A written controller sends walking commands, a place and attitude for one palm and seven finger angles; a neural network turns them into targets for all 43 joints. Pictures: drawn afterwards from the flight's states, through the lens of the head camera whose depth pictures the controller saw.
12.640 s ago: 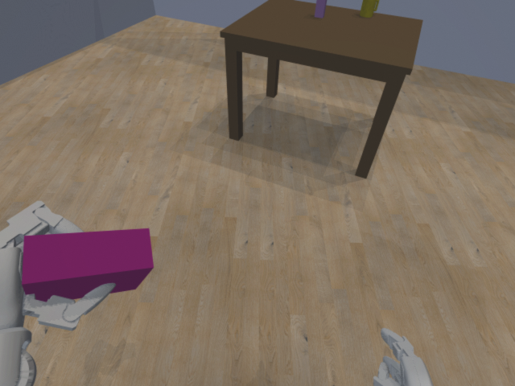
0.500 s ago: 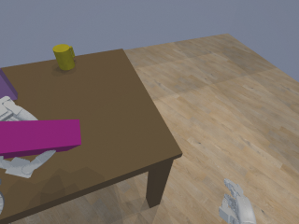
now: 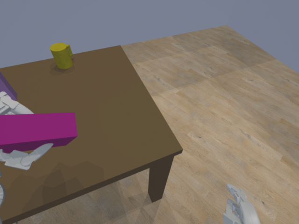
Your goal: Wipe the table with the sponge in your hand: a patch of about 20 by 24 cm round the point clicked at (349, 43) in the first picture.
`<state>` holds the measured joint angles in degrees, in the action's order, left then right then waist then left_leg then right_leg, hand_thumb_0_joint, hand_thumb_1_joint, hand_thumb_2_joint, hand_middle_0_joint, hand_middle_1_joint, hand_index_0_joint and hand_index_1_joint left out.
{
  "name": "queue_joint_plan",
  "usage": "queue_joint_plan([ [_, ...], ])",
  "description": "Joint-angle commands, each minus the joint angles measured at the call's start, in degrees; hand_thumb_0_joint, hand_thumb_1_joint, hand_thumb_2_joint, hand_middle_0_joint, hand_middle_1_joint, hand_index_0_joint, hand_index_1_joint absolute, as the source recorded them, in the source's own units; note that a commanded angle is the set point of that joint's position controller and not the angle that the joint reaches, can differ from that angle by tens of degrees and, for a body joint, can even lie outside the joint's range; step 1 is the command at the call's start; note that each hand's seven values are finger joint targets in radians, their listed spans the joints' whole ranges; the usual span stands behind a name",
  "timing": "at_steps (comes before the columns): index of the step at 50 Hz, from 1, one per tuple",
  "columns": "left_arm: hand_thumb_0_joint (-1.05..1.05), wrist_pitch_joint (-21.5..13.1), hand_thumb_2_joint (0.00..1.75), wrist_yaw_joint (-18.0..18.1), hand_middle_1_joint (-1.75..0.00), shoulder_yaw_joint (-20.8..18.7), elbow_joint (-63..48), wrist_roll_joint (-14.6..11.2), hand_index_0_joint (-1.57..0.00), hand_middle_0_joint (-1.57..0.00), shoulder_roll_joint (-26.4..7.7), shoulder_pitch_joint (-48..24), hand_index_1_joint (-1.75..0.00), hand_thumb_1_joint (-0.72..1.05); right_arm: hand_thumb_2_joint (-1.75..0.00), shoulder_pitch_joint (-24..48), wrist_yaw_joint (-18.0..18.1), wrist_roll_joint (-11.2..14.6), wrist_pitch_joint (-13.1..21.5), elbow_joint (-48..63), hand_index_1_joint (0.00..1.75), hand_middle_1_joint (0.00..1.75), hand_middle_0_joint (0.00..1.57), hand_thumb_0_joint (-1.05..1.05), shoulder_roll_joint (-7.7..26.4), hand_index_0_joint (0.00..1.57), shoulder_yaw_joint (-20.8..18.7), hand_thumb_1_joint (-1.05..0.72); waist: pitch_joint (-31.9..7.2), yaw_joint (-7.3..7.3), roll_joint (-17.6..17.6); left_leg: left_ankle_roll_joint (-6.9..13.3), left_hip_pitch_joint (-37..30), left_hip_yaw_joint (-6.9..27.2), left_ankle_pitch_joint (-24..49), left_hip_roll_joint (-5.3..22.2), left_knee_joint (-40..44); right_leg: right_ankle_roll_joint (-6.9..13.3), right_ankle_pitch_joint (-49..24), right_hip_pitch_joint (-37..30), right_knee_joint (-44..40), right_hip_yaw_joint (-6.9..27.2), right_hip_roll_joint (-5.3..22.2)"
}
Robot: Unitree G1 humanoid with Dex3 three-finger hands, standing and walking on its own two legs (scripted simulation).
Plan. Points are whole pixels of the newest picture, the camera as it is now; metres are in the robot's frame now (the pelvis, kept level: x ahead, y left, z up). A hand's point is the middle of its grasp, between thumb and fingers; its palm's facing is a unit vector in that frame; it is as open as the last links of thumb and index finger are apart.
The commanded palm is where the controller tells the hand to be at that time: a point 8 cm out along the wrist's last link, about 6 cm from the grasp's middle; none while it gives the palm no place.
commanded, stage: come to a stop and stand still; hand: left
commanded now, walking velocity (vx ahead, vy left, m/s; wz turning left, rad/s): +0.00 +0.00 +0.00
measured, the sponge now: (48, 132) +0.25 +0.23 +0.16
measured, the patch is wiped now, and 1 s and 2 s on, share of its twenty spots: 0.00 0.00 0.00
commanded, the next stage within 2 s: look again from close up in 0.60 s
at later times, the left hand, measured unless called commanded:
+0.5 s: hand (24, 138) +0.24 +0.27 +0.16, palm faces +0.38 -0.85 -0.36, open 9.1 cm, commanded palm +0.17 +0.30 +0.18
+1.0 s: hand (25, 137) +0.24 +0.27 +0.16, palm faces +0.37 -0.85 -0.37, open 9.1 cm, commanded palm +0.18 +0.31 +0.18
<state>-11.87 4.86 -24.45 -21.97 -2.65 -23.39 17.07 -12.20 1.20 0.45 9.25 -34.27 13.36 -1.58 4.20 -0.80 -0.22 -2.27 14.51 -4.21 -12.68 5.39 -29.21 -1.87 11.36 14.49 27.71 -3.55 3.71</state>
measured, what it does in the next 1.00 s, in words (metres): stands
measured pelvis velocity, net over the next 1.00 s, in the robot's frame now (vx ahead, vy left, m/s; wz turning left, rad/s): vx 0.02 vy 0.03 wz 0.01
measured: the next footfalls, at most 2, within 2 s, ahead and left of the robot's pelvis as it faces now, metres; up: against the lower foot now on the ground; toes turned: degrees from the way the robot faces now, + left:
none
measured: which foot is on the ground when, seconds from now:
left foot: down 0.00-1.00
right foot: down 0.00-1.00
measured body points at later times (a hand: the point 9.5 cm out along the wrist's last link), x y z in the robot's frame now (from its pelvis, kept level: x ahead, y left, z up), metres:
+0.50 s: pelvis +0.01 +0.02 +0.00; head +0.04 +0.05 +0.45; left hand +0.21 +0.31 +0.18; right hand +0.20 -0.18 -0.07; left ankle +0.03 +0.14 -0.74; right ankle +0.04 -0.14 -0.74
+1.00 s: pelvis +0.02 +0.03 +0.00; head +0.05 +0.06 +0.45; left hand +0.22 +0.32 +0.18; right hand +0.19 -0.20 -0.07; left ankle +0.03 +0.14 -0.74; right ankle +0.04 -0.14 -0.74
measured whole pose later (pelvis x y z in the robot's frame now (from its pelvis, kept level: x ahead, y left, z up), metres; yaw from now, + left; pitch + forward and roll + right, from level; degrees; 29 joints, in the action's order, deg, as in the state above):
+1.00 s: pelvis +0.02 +0.03 +0.00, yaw +0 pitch -1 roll -1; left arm -10.7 6.5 -20.7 -29.2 -1.7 -21.3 24.5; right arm -11.4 1.7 0.6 7.5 -33.4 10.3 -0.4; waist 5.2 -0.5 -3.0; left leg -0.4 13.3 -4.5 -14.7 4.0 -29.4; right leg -4.0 10.9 11.3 24.0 -3.4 5.0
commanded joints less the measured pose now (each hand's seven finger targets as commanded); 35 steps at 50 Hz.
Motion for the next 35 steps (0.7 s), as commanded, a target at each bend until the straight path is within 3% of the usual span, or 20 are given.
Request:
queue_joint_plan([
  [1,0.00,-3.80,1.30,1.42,-1.60,-4.66,-15.09,-0.80,-1.20,-1.20,-10.40,5.46,-1.60,0.10,-0.90,4.63,1.10,0.33,2.59,9.55,0.30,0.30,0.20,0.00,4.52,0.20,-1.39,-0.90,-6.59,-1.06,-7.81,2.15,-1.49,1.08,-3.73,-3.97,4.08,3.05,9.35,-0.33,-10.98,4.85,2.69],
  [2,0.00,-4.04,1.30,1.70,-1.60,-6.16,-15.39,-0.79,-1.20,-1.20,-11.44,5.13,-1.60,0.10,-0.90,4.63,1.61,0.28,2.58,9.70,0.30,0.30,0.20,0.00,4.62,0.20,-1.38,-0.90,-5.96,-0.93,-6.68,2.29,-1.68,1.44,-4.29,-3.54,5.00,2.97,10.83,0.47,-10.85,4.50,2.32],
  [3,0.00,-4.23,1.30,2.32,-1.60,-8.09,-16.43,-0.82,-1.20,-1.20,-13.79,3.84,-1.60,0.10,-0.90,5.43,2.30,0.47,2.28,9.31,0.30,0.30,0.20,0.00,4.96,0.20,-1.36,-0.90,-5.32,-0.55,-2.40,2.67,-2.19,2.20,-5.47,-2.46,6.98,2.64,11.51,1.45,-9.52,3.65,1.66],
  [4,0.00,-4.64,1.30,2.32,-1.60,-6.37,-17.09,-0.80,-1.20,-1.20,-11.40,2.29,-1.60,0.10,-0.90,5.08,2.65,0.35,2.36,9.87,0.30,0.30,0.20,0.00,4.86,0.20,-1.31,-0.90,-4.91,-0.42,0.45,3.18,-0.30,3.12,-7.38,-1.52,8.97,2.42,10.83,-0.05,-7.63,2.89,0.84],
  [6,0.00,-5.38,1.30,2.56,-1.60,-6.14,-18.33,-0.26,-1.20,-1.20,-11.38,-0.41,-1.60,0.10,-0.90,4.81,2.65,0.45,3.03,9.88,0.30,0.30,0.20,0.00,5.38,0.20,-1.55,-0.90,-5.19,-0.82,6.24,3.89,2.91,3.79,-8.38,-0.18,10.91,2.25,5.96,-4.16,-4.07,2.42,-0.36],
  [8,0.00,-5.92,1.30,2.66,-1.60,-5.33,-19.32,0.13,-1.20,-1.20,-11.02,-2.04,-1.60,0.10,-0.90,4.80,2.40,0.57,3.86,9.41,0.30,0.30,0.20,0.00,5.14,0.20,-1.46,-0.90,-6.08,-0.66,8.29,4.36,5.23,4.62,-9.58,0.56,11.83,2.20,3.45,-7.24,-1.55,1.59,-0.45],
  [12,0.00,-6.13,1.30,2.56,-1.60,-1.92,-19.60,0.87,-1.20,-1.20,-7.46,-1.67,-1.60,0.10,-0.90,3.60,1.29,0.26,5.58,8.37,0.30,0.30,0.20,0.00,5.17,0.20,-1.66,-0.90,-8.37,-0.81,5.10,3.63,2.63,2.92,-5.88,-0.83,8.14,2.49,-1.38,-7.93,-3.58,2.79,-0.01],
  [14,0.00,-5.75,1.30,2.60,-1.60,-0.56,-18.94,1.18,-1.20,-1.20,-6.04,-0.62,-1.60,0.10,-0.90,3.59,0.93,0.06,5.84,7.64,0.30,0.30,0.20,0.00,5.14,0.20,-1.56,-0.90,-8.22,-0.36,5.25,3.28,2.32,3.35,-4.98,-0.71,8.44,2.38,-2.33,-7.62,-3.78,2.51,-0.12],
  [21,0.00,-4.16,1.30,2.43,-1.60,-2.25,-15.92,1.07,-1.20,-1.20,-6.70,0.71,-1.60,0.10,-0.90,4.35,0.39,-0.17,3.84,7.70,0.30,0.30,0.20,0.00,4.54,0.20,-1.23,-0.90,-7.85,-0.24,1.01,2.47,1.12,2.32,1.75,-0.83,7.08,2.00,-7.53,-8.02,-5.18,2.53,0.13],
  [23,0.00,-3.94,1.30,2.44,-1.60,-3.86,-17.75,0.81,-1.20,-1.20,-8.36,1.09,-1.60,0.10,-0.90,5.41,0.51,-0.06,3.41,8.02,0.30,0.30,0.20,0.00,4.50,0.20,-1.33,-0.90,-9.27,-0.12,2.67,2.47,-0.56,1.97,3.42,-0.93,7.14,1.92,-9.18,-8.48,-4.94,2.28,0.00],
  [24,0.00,-3.93,1.30,2.29,-1.60,-2.36,-18.23,0.68,-1.20,-1.20,-6.64,1.28,-1.60,0.10,-0.90,5.01,0.56,-0.07,3.11,8.42,0.30,0.30,0.20,0.00,4.13,0.20,-1.11,-0.90,-9.59,0.09,2.34,2.49,-0.66,2.44,4.90,-0.80,7.21,1.96,-9.97,-9.11,-4.53,1.76,-0.07],
  [28,0.00,-3.54,1.30,2.33,-1.60,-3.63,-20.00,0.29,-1.20,-1.20,-8.05,2.99,-1.60,0.10,-0.90,5.68,0.53,0.03,2.70,9.05,0.30,0.30,0.20,0.00,4.35,0.20,-1.24,-0.90,-10.64,0.02,3.62,2.49,-1.68,2.18,7.39,-0.81,6.74,1.79,-12.68,-10.11,-4.45,1.68,-0.08],
  [29,0.00,-3.40,1.30,2.32,-1.60,-2.34,-19.73,0.22,-1.20,-1.20,-6.54,3.40,-1.60,0.10,-0.90,5.24,0.53,0.09,2.44,9.29,0.30,0.30,0.20,0.00,4.12,0.20,-1.14,-0.90,-10.12,0.14,3.07,2.45,-1.17,2.40,7.71,-0.61,6.67,1.83,-12.83,-10.38,-4.34,1.45,0.07],
  [35,0.00,-3.07,1.30,2.67,-1.60,-1.84,-20.31,0.37,-1.20,-1.20,-6.35,2.97,-1.60,0.10,-0.90,5.11,0.69,0.18,1.68,9.47,0.30,0.30,0.20,0.00,4.74,0.20,-1.53,-0.90,-9.82,0.23,4.02,2.35,-0.65,2.38,6.89,-0.57,6.81,1.87,-12.67,-10.53,-4.32,1.63,0.24],
])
